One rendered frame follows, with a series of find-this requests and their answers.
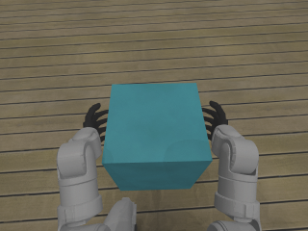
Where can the right robot upper arm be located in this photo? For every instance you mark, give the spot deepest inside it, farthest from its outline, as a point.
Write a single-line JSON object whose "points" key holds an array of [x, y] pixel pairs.
{"points": [[225, 225]]}

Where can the left robot forearm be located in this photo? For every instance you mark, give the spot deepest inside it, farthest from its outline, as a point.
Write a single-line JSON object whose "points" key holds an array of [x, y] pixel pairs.
{"points": [[77, 179]]}

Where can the robot right hand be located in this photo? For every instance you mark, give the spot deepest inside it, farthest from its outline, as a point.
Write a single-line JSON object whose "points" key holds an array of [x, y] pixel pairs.
{"points": [[219, 118]]}

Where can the left robot thigh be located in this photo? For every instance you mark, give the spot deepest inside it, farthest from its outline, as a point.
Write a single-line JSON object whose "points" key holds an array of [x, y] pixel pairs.
{"points": [[122, 216]]}

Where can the carton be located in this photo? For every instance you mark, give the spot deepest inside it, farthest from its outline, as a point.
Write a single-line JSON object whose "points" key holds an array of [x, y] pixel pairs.
{"points": [[156, 138]]}

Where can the robot left hand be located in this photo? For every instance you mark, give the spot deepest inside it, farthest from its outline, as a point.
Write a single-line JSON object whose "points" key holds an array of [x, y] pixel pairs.
{"points": [[91, 119]]}

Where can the right robot forearm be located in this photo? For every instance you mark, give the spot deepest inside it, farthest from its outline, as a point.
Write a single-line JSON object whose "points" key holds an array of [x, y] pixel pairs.
{"points": [[238, 175]]}

